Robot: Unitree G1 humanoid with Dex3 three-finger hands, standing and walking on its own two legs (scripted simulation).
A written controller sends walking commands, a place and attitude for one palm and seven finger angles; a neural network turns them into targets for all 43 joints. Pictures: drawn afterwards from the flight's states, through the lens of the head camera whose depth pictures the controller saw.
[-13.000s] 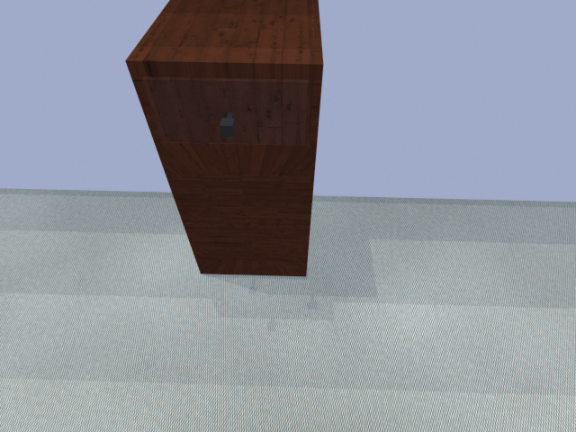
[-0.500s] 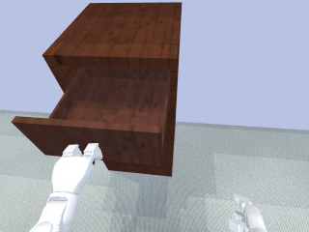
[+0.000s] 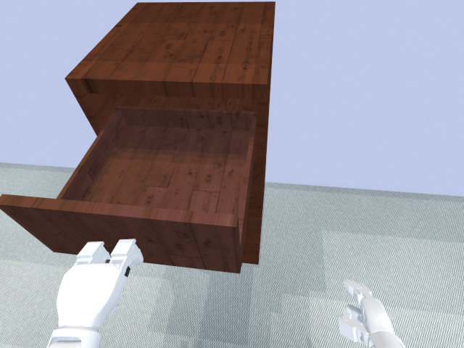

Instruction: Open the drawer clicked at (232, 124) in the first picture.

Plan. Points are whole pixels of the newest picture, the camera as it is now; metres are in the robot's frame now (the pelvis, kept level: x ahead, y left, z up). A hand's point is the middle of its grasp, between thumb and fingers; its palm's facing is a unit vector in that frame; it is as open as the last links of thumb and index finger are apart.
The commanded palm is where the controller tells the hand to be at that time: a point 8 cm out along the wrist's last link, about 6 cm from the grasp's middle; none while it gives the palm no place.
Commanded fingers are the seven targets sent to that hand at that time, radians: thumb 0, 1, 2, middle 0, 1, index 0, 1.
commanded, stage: pull the drawer open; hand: left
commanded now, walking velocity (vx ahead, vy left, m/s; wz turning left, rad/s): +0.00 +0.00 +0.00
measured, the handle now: (119, 262) +0.24 +0.22 +0.03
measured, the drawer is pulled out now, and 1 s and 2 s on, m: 0.30 0.30 0.29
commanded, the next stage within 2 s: open the thumb to release the handle in 0.12 s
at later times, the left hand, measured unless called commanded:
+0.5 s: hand (113, 292) +0.20 +0.22 +0.01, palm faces +0.05 -0.07 -1.00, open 7.5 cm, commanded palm +0.17 +0.22 +0.07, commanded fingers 0.00 -0.15 0.45 -0.32 -1.24 -0.32 -1.24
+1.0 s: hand (114, 289) +0.20 +0.22 +0.02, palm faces +0.04 -0.08 -1.00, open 13.7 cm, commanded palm +0.18 +0.22 +0.07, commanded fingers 0.00 -0.50 0.30 -0.30 -1.20 -0.30 -1.20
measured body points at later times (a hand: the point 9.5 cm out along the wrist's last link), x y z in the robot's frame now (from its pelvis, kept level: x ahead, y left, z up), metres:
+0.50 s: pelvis +0.00 +0.00 -0.01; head +0.03 -0.04 +0.44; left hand +0.19 +0.22 +0.07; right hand +0.21 -0.22 -0.11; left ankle -0.02 +0.11 -0.70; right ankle +0.02 -0.10 -0.70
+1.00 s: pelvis -0.01 +0.00 +0.00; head +0.02 -0.03 +0.45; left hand +0.19 +0.22 +0.07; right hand +0.22 -0.22 -0.10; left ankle -0.02 +0.11 -0.70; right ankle +0.02 -0.10 -0.70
